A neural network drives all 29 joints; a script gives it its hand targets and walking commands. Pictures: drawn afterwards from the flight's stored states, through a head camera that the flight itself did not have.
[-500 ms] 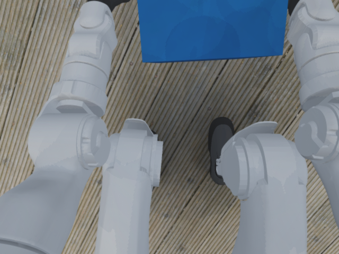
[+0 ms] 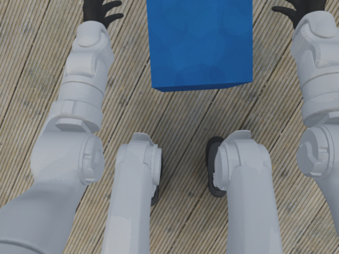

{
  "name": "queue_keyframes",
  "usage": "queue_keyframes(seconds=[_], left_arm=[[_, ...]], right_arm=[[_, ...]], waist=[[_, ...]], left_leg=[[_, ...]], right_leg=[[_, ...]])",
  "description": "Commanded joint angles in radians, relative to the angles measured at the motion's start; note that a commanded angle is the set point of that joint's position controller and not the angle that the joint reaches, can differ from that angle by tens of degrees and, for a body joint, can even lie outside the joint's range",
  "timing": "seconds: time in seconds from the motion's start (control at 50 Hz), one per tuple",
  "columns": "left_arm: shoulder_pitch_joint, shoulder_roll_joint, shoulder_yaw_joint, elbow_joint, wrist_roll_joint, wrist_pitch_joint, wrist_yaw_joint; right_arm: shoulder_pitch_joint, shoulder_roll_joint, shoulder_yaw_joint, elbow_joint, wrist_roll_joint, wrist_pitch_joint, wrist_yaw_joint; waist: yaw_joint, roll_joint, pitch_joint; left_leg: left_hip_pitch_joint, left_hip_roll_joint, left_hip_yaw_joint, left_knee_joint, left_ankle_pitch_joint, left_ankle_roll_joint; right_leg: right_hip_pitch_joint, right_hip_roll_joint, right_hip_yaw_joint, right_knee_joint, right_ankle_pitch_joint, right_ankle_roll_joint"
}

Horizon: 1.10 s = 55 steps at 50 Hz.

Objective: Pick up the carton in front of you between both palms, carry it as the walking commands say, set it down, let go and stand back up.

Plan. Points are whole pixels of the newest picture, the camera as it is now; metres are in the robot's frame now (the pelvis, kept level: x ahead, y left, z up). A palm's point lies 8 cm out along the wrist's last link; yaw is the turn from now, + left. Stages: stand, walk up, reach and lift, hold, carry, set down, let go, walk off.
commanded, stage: set down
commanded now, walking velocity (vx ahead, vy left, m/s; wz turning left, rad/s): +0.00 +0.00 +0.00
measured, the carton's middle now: (195, 49) +0.52 -0.05 -0.29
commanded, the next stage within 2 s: let go in 0.74 s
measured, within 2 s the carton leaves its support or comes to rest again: neither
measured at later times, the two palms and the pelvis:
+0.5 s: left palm out of the picture +0.55 +0.15 +0.03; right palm out of the picture +0.54 -0.25 +0.02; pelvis +0.02 -0.01 +0.13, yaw -1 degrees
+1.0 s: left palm out of the picture +0.49 +0.16 +0.14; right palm out of the picture +0.48 -0.25 +0.14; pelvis +0.06 -0.01 +0.26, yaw -2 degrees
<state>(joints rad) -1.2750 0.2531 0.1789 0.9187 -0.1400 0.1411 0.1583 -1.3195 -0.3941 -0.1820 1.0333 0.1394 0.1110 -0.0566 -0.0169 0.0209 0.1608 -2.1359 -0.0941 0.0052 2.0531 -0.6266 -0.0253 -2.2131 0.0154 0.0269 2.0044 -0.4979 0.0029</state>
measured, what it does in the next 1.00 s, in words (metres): rises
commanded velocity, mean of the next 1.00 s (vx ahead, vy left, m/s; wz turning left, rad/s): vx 0.00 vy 0.00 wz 0.00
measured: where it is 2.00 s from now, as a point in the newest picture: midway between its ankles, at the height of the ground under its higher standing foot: (183, 181)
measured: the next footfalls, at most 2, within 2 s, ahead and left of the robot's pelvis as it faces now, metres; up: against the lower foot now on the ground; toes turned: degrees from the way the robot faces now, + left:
none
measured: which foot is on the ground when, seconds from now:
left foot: down 0.00-1.00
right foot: down 0.00-1.00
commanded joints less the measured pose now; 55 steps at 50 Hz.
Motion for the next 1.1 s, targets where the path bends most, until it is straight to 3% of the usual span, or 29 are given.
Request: queue_keyframes(seconds=[0.0,0.1,0.34,0.74,0.9,1.0,1.08], left_arm=[[-0.218,0.086,0.042,-0.069,0.031,-0.017,-0.011],[-0.195,0.085,0.063,-0.081,0.052,-0.018,-0.024],[-0.102,0.099,0.069,-0.253,0.05,0.018,-0.046],[0.041,0.048,0.131,-0.194,0.135,-0.025,-0.119],[0.34,0.04,0.11,-0.283,0.229,-0.029,-0.144],[0.532,0.037,0.058,-0.406,0.215,-0.048,-0.165],[0.673,0.024,0.032,-0.425,0.184,-0.079,-0.184]], right_arm=[[-0.23,-0.104,-0.036,-0.077,-0.032,-0.016,0.01],[-0.206,-0.099,-0.059,-0.096,-0.061,-0.013,0.018],[-0.126,-0.091,-0.073,-0.276,-0.078,0.043,0.037],[0.021,-0.007,-0.133,-0.236,-0.171,0.006,0.078],[0.324,0.031,-0.118,-0.342,-0.26,0.007,0.075],[0.524,0.057,-0.07,-0.486,-0.231,-0.012,0.08],[0.671,0.085,-0.036,-0.525,-0.194,-0.04,0.092]], waist=[[-0.005,-0.046,-1.055],[0.0,-0.056,-1.127],[0.006,-0.07,-1.349],[0.017,-0.063,-1.171],[0.012,-0.053,-1.245],[0.013,-0.049,-1.14],[0.015,-0.049,-1.019]], left_leg=[[0.353,0.003,0.057,-0.271,0.204,-0.017],[0.394,0.002,0.063,-0.348,0.227,-0.023],[0.552,-0.01,0.074,-0.548,0.355,-0.024],[0.786,0.013,0.034,-0.963,0.433,-0.029],[1.003,0.014,0.027,-1.102,0.525,-0.023],[1.124,0.024,0.01,-1.19,0.558,-0.014],[1.193,0.033,-0.006,-1.25,0.577,-0.007]], right_leg=[[0.688,0.017,-0.054,-0.181,0.234,0.011],[0.764,0.026,-0.055,-0.261,0.264,0.015],[1.076,0.048,-0.053,-0.458,0.434,0.017],[1.312,0.03,-0.014,-0.875,0.507,0.021],[1.56,0.029,-0.009,-1.01,0.615,0.018],[1.686,0.024,0.006,-1.097,0.667,0.008],[1.749,0.012,0.024,-1.152,0.697,0.002]])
